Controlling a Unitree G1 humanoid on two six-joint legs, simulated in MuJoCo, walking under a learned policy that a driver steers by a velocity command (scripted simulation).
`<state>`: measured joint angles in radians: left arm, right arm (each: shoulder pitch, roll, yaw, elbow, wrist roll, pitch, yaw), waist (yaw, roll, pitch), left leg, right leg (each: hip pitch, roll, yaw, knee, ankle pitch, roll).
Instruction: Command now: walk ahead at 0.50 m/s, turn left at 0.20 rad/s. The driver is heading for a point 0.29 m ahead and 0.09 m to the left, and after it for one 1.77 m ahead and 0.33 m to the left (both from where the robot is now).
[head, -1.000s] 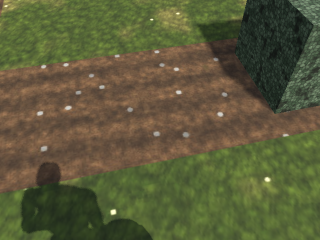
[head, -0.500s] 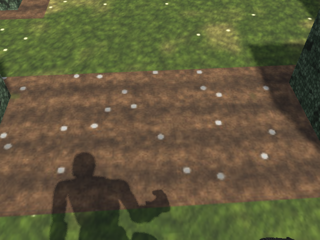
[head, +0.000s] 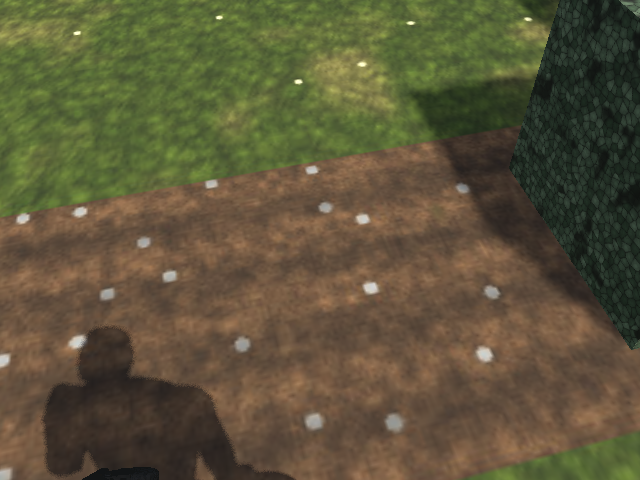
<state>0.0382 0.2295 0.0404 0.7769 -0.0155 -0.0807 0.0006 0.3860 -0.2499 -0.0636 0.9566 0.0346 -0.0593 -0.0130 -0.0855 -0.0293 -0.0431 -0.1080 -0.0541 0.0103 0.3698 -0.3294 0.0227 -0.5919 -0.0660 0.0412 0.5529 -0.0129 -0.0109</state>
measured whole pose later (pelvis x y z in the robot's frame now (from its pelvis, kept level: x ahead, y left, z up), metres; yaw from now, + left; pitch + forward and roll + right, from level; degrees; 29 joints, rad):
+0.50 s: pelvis +0.20 -0.02 +0.00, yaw +14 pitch +3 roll -2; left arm 0.19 0.26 0.09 0.92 -0.02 -0.04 0.06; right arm 0.06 -0.24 -0.08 0.75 0.01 0.00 0.03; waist 0.04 0.03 0.04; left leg -0.54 0.03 0.03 0.59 -0.09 0.06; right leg -0.10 -0.03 -0.25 0.42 -0.35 0.00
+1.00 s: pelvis +0.27 -0.01 +0.00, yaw +22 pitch +1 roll +1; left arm 0.16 0.24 0.06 0.95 0.01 0.00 0.02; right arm 0.12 -0.21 -0.04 0.79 -0.02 0.01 -0.02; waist 0.00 0.02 0.02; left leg -0.35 -0.07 -0.04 0.49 -0.16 0.03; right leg -0.29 -0.04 0.02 0.55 -0.28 0.03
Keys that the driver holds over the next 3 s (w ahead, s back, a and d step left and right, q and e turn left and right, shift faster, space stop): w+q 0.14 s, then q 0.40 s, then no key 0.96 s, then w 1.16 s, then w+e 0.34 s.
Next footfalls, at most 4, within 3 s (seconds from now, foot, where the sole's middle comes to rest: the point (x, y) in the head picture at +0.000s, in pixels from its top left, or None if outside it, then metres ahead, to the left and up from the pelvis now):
0.04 right None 0.18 -0.13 -0.77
0.52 left None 0.33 0.12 -0.77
0.94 right None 0.36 -0.12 -0.77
2.24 right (288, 364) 0.77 0.05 -0.77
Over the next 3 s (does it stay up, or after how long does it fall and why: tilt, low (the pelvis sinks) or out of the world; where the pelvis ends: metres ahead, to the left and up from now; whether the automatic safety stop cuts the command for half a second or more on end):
stays up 0.95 0.27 0.01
